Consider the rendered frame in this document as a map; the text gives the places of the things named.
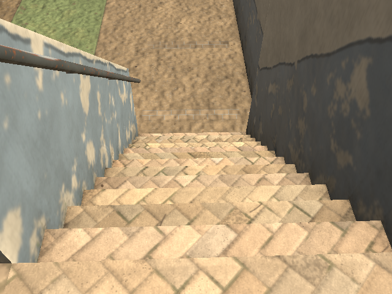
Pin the stairs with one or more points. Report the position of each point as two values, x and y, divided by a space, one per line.
203 195

